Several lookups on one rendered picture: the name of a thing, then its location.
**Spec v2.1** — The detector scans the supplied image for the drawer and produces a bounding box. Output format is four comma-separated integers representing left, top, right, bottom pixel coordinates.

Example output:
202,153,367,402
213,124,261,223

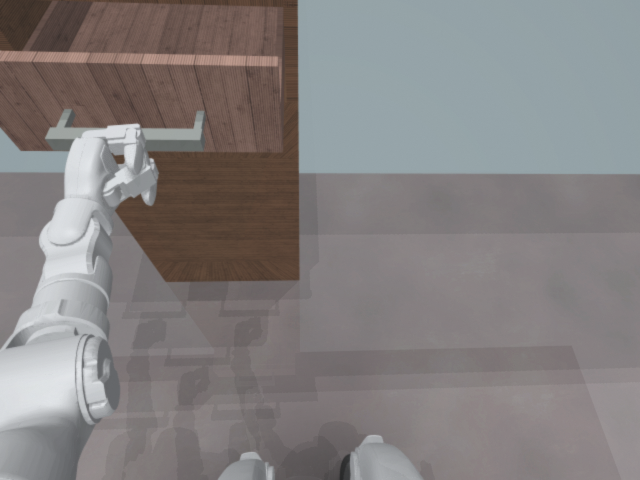
0,1,285,153

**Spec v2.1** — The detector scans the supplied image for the left robot forearm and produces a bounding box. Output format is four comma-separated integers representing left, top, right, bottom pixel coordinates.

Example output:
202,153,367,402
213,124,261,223
0,197,114,352

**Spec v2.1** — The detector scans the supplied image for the cabinet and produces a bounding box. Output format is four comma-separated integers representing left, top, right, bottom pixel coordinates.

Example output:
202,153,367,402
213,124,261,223
0,0,300,282

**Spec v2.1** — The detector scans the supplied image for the handle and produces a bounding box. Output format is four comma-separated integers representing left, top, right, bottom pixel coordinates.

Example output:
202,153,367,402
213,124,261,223
45,109,206,151

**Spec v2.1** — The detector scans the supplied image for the robot left shin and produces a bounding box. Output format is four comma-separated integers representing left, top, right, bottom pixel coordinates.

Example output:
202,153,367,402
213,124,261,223
240,452,262,461

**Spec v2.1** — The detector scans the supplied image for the left robot upper arm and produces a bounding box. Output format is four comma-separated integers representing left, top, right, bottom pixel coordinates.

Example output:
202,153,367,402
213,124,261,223
0,334,120,480

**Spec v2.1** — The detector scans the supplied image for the robot left hand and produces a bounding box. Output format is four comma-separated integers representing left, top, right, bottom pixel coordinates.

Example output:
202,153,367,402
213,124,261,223
64,124,159,216

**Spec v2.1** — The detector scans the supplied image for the robot right thigh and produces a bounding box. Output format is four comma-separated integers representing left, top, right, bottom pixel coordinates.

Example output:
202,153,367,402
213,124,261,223
350,443,424,480

